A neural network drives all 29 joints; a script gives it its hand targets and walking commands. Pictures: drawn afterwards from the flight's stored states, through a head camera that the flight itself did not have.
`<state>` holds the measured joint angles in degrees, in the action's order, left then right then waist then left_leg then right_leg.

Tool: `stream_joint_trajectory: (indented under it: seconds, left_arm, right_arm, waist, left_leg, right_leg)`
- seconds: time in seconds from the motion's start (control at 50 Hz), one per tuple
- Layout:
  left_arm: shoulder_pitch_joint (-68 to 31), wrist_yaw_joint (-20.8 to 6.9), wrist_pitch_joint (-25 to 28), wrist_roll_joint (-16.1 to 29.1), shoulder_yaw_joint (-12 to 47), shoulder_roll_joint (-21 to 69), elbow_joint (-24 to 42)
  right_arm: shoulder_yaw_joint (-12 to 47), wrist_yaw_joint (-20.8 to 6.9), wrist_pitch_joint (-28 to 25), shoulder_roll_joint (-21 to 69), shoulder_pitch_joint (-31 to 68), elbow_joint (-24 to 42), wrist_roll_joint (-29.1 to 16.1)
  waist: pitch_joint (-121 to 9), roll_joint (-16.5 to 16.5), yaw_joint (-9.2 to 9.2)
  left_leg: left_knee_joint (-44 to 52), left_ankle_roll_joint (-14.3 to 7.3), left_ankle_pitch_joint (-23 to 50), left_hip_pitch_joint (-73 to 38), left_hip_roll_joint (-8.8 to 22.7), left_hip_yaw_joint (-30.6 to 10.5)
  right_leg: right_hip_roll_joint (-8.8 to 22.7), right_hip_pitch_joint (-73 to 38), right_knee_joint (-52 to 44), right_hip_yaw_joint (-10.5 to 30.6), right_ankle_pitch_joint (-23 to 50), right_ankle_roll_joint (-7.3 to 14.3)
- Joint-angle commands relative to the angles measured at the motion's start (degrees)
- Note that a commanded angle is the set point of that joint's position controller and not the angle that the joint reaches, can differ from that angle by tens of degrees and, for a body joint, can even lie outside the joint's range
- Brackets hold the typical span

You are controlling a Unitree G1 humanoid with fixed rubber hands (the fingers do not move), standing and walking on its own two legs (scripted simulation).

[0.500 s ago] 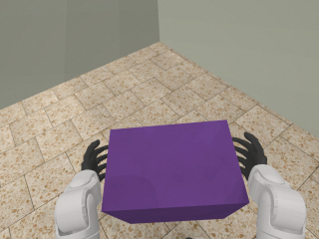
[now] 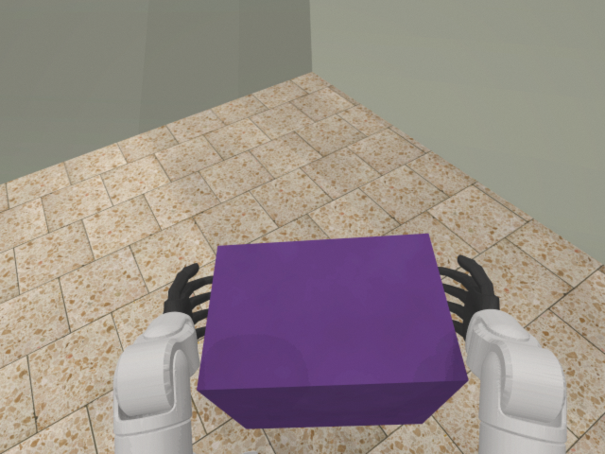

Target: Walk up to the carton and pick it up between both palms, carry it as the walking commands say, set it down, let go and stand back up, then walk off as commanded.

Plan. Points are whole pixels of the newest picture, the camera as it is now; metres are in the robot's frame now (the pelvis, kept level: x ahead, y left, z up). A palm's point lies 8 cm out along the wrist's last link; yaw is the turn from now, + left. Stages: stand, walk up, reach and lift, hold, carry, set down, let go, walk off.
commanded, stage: carry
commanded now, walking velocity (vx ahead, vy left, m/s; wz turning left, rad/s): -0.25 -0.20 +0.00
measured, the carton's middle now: (327, 341) +0.28 +0.01 -0.02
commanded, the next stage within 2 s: none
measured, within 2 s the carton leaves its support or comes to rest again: neither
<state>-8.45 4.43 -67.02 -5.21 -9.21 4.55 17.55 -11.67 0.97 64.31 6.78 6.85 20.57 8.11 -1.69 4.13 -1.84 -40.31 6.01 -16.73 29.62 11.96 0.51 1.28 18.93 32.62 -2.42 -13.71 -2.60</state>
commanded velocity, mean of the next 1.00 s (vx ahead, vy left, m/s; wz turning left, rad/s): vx -0.20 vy -0.16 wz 0.00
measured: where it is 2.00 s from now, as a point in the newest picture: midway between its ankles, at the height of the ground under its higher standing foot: outside the picture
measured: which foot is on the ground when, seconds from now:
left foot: up 0.00-0.26, down 0.28-0.64, up 0.66-0.90, down 0.92-1.00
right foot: down 0.00-0.28, up 0.30-0.62, down 0.64-0.94, up 0.96-1.00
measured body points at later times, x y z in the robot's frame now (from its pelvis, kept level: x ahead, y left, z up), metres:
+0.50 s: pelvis -0.18 -0.09 +0.02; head -0.19 -0.06 +0.46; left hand +0.07 +0.13 +0.08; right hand +0.11 -0.23 +0.10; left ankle -0.14 +0.05 -0.72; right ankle -0.16 -0.27 -0.65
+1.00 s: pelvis -0.35 -0.19 +0.01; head -0.35 -0.17 +0.46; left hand -0.08 +0.00 +0.07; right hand -0.08 -0.36 +0.08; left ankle -0.34 -0.09 -0.72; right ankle -0.26 -0.31 -0.70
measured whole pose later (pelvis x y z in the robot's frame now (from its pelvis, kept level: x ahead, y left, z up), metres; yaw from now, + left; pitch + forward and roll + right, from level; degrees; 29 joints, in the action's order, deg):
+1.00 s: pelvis -0.35 -0.19 +0.01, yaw +1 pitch +1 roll +0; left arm -5.9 6.9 -67.1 -7.5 -10.6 7.4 20.8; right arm -9.5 5.1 64.5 7.4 6.2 18.2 6.0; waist -2.3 -1.6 1.1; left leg -33.6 -2.3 -17.5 17.4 0.6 5.6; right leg 1.3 30.8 45.0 -1.8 -20.3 -1.5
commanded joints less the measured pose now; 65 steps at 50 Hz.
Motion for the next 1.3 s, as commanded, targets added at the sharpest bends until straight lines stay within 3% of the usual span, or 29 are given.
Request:
stream_joint_trajectory:
  seconds: [0.0, 0.04, 0.14, 0.2, 0.22, 0.26, 0.28, 0.3, 0.32, 0.38, 0.5, 0.56, 0.6, 0.62, 0.64, 0.7, 0.72, 0.76, 0.8, 0.84, 0.88, 0.92, 0.94, 0.98, 1.02, 1.1, 1.16, 1.18, 1.28]
  left_arm:
    - [-29.2, -18.1, 1.4, 23.5, 41.8, 50.9, 11.6]
    - [-26.2, -17.0, 2.9, 21.9, 41.2, 47.8, 17.1]
    - [-19.4, -15.9, 1.9, 19.7, 40.6, 45.0, 14.2]
    - [-18.8, -15.7, 0.9, 18.9, 42.1, 45.1, 11.3]
    - [-21.7, -15.6, 0.8, 18.7, 42.4, 45.5, 10.1]
    - [-23.8, -15.7, 0.8, 19.3, 44.1, 45.9, 8.8]
    - [-31.2, -16.7, 0.9, 21.4, 44.4, 47.3, 12.7]
    - [-34.1, -16.5, 1.2, 22.2, 43.7, 48.0, 12.4]
    - [-36.6, -17.0, 1.1, 23.4, 45.1, 49.9, 11.1]
    - [-35.2, -17.0, 0.3, 24.5, 46.2, 50.5, 10.7]
    - [-30.6, -17.5, -1.6, 25.2, 46.6, 50.0, 7.7]
    - [-29.9, -17.8, -0.9, 25.4, 45.0, 52.2, 6.7]
    - [-24.5, -18.6, -0.5, 24.7, 44.0, 52.0, 4.0]
    - [-28.7, -18.4, -0.1, 26.4, 44.8, 52.3, 6.8]
    - [-28.4, -18.1, 0.5, 25.9, 43.8, 52.4, 6.6]
    - [-29.2, -17.5, 1.8, 22.9, 41.2, 51.4, 11.9]
    - [-29.8, -17.3, 2.2, 23.1, 40.8, 51.6, 12.2]
    - [-24.5, -16.3, 1.9, 21.5, 40.6, 49.8, 12.6]
    - [-22.6, -15.8, 1.4, 20.2, 40.2, 50.2, 8.9]
    - [-19.9, -15.7, 0.9, 18.6, 40.2, 47.5, 7.1]
    - [-22.6, -15.8, 0.7, 18.7, 41.5, 49.2, 7.3]
    - [-28.5, -16.2, 1.4, 19.9, 42.4, 48.0, 10.5]
    - [-32.8, -16.5, 1.3, 21.5, 42.8, 49.7, 12.5]
    - [-35.5, -17.4, 0.3, 22.8, 42.4, 51.7, 7.6]
    - [-29.2, -17.8, 0.1, 23.6, 44.6, 52.8, 3.9]
    - [-30.6, -18.2, -1.3, 24.1, 44.6, 51.4, 1.7]
    - [-28.1, -18.7, -1.5, 25.6, 43.0, 53.3, -3.3]
    - [-25.9, -19.2, -1.5, 24.3, 41.1, 54.2, -6.0]
    - [-33.9, -17.8, -0.5, 22.2, 39.1, 54.1, -2.1]
  right_arm:
    - [49.0, -13.8, 1.4, 54.6, 30.4, 6.3, -26.8]
    - [52.1, -13.9, 1.0, 52.8, 27.7, 8.2, -29.4]
    - [50.6, -13.3, 3.0, 48.8, 19.5, 5.8, -27.8]
    - [48.3, -14.0, 3.6, 47.2, 16.2, 1.6, -25.5]
    - [47.1, -14.5, 3.6, 46.5, 17.8, -0.6, -24.8]
    - [46.0, -15.4, 3.1, 46.8, 18.2, -1.4, -24.8]
    - [46.4, -15.2, 2.9, 50.2, 20.0, -1.8, -25.2]
    - [46.0, -15.2, 2.8, 53.0, 21.2, -2.3, -25.0]
    - [45.6, -15.2, 2.3, 53.2, 24.8, -2.1, -25.8]
    - [43.5, -14.5, 1.8, 52.1, 25.7, 0.3, -25.3]
    - [40.0, -13.1, 3.5, 49.1, 17.1, -4.6, -20.8]
    - [41.9, -12.8, 3.1, 50.7, 18.8, -2.9, -21.4]
    - [44.7, -12.6, 2.5, 49.0, 22.3, 2.6, -22.3]
    - [44.5, -12.9, 2.9, 50.8, 22.9, 1.0, -23.3]
    - [45.7, -13.4, 3.0, 51.6, 21.3, -1.7, -22.6]
    - [50.4, -14.0, 1.0, 55.0, 32.0, 6.2, -28.7]
    - [51.7, -13.7, 0.8, 54.9, 34.4, 8.6, -30.4]
    - [51.2, -13.6, 1.8, 51.7, 28.9, 7.4, -29.9]
    - [50.1, -13.6, 3.1, 49.4, 24.5, 4.6, -28.1]
    - [48.0, -14.0, 3.4, 49.2, 19.7, -0.1, -26.3]
    - [47.5, -14.8, 3.2, 49.5, 24.1, 0.5, -26.7]
    - [47.6, -15.5, 2.6, 50.7, 22.3, -0.8, -25.8]
    - [48.0, -15.4, 2.1, 52.8, 26.1, 1.1, -26.8]
    - [45.2, -14.6, 2.3, 54.3, 31.3, -0.5, -26.9]
    - [44.8, -14.3, 2.0, 50.7, 29.3, 0.4, -25.5]
    - [40.8, -12.9, 3.2, 51.0, 22.4, -7.5, -21.5]
    - [42.3, -12.5, 3.1, 51.3, 27.2, -4.8, -23.1]
    - [43.0, -12.7, 2.9, 51.0, 27.8, -6.1, -22.3]
    - [46.2, -14.4, 3.2, 55.3, 38.0, -4.7, -27.6]
  waist:
    - [-15.1, -21.1, 0.44]
    - [-17.6, -18.2, 1.45]
    - [-21.7, -15.9, 0.92]
    - [-21.5, -14.4, 1.84]
    - [-18.7, -7.4, 1.54]
    - [-17.9, 17.0, 2.04]
    - [-11.0, 13.8, 3.26]
    - [-9.1, 0.6, 3.62]
    - [-9.0, -0.8, 3.16]
    - [-7.2, 8.2, 1.98]
    - [-13.6, 14.0, 3.32]
    - [-17.7, 11.5, 2.32]
    - [-16.6, 0.2, 1.59]
    - [-17.8, -11.6, 0.89]
    - [-18.7, -23.2, 0.34]
    - [-15.0, -15.5, 0.82]
    - [-16.4, -18.4, 1.41]
    - [-20.5, -14.1, 1.04]
    - [-21.1, -17.5, 0.88]
    - [-20.8, -15.5, 1.46]
    - [-21.4, -5.2, 1.79]
    - [-18.3, 9.9, 3.16]
    - [-12.5, 7.5, 3.32]
    - [-10.3, 0.6, 2.12]
    - [-11.9, 5.7, 1.71]
    - [-13.3, 3.6, 2.11]
    - [-19.0, -7.1, 2.23]
    - [-18.2, -13.1, 2.15]
    - [-11.4, -11.0, 1.91]
  left_leg:
    - [-36.5, -3.1, -17.2, -0.2, -8.5, 1.4]
    - [-34.1, -2.2, -11.8, 1.1, -7.9, 1.7]
    - [-9.5, -4.1, -13.8, -3.4, -11.3, 4.9]
    - [11.1, -6.1, -3.4, -14.4, -10.9, 4.1]
    - [17.7, -7.1, -2.2, -19.8, -6.7, -0.4]
    - [22.9, -15.5, 9.6, -25.7, 20.0, -27.7]
    - [22.7, -20.4, 19.8, -15.2, 22.0, -21.8]
    - [21.2, -16.8, 17.7, -10.7, 14.7, -12.9]
    - [21.2, -14.0, 10.8, -8.4, 11.2, -8.4]
    - [20.4, -10.0, 11.3, -14.2, 4.5, -2.6]
    - [19.2, -10.9, 18.4, -20.2, 6.5, -6.5]
    - [13.7, -8.2, 21.2, -24.1, 6.6, -5.7]
    - [6.7, -3.6, 13.7, -11.8, 1.8, -1.9]
    - [-4.3, -0.7, -4.0, 0.8, -3.8, 4.1]
    - [-23.5, -0.8, -21.7, 2.0, -10.5, 8.0]
    - [-34.6, -3.2, -12.7, 1.2, -8.8, 1.5]
    - [-31.3, -2.5, -10.8, 1.5, -8.3, 1.9]
    - [-21.5, -3.2, -11.5, 1.6, -8.9, 4.1]
    - [-7.0, -4.9, -12.3, -4.1, -10.6, 5.0]
    - [5.2, -6.0, -7.3, -11.9, -12.2, 5.1]
    - [19.7, -7.0, -0.7, -21.9, -4.6, -3.2]
    - [26.9, -15.4, -6.2, -19.6, 15.3, -23.5]
    - [27.9, -17.7, -5.8, -10.6, 15.0, -19.6]
    - [24.5, -12.8, -3.4, -6.3, 6.2, -8.4]
    - [23.5, -10.1, -3.1, -9.0, 2.5, -1.0]
    - [18.3, -8.7, -2.1, -13.8, 0.2, -1.8]
    - [7.0, -3.6, 5.1, -10.4, -4.0, 1.3]
    - [7.5, -2.4, 1.4, -10.8, -7.4, 3.3]
    - [13.4, -2.6, 2.4, -15.9, -6.2, 1.9]
  right_leg:
    - [16.3, -0.3, -14.8, 7.8, 25.5, 12.2]
    - [11.8, -6.5, -9.2, 1.5, 25.8, 9.2]
    - [13.8, -14.7, -7.0, 8.6, 32.5, 11.0]
    - [12.7, -9.4, -8.4, 10.2, 19.3, 8.0]
    - [10.2, -2.5, -6.1, 8.5, 8.3, 6.0]
    - [0.5, 16.9, 19.5, 2.4, -17.3, -1.1]
    - [3.8, 18.7, 34.8, 8.3, -18.5, -0.7]
    - [1.5, 15.8, 40.9, 9.7, -13.2, -0.1]
    - [1.2, 15.9, 44.3, 10.4, -10.4, -0.2]
    - [1.4, 16.5, 34.6, 5.7, -7.9, -2.5]
    - [-0.4, 7.6, 11.0, -0.6, -13.5, -2.1]
    - [-1.4, 1.9, -7.9, -1.2, -6.2, -0.2]
    - [6.1, -9.1, -15.4, 6.3, 2.9, 1.7]
    - [17.2, -15.4, -14.4, 16.5, 25.0, 4.9]
    - [21.6, -7.4, -14.3, 15.2, 32.1, 12.1]
    - [13.0, -3.2, -12.6, 5.1, 23.6, 10.2]
    - [11.2, -7.3, -9.5, 1.3, 26.2, 9.0]
    - [12.7, -13.7, -5.4, 3.6, 31.6, 10.0]
    - [13.6, -13.5, -5.2, 7.2, 31.1, 11.3]
    - [13.4, -10.3, -8.0, 10.6, 18.8, 9.7]
    - [9.5, -2.4, -5.3, 9.1, -0.2, 4.8]
    - [2.7, 9.7, 13.3, 3.9, -14.3, -0.6]
    - [3.9, 11.3, 25.7, 6.6, -14.9, 0.7]
    - [2.4, 6.9, 25.5, 5.0, -9.8, 0.6]
    - [1.6, 6.0, 18.7, 1.1, -9.3, -0.2]
    - [0.0, -4.1, -9.0, -1.4, -2.6, -0.1]
    - [13.7, -12.5, -11.6, 12.7, 22.2, 2.3]
    - [14.1, -8.1, -12.8, 9.8, 16.3, 3.2]
    - [9.1, 4.9, -17.3, 5.9, -17.8, 1.4]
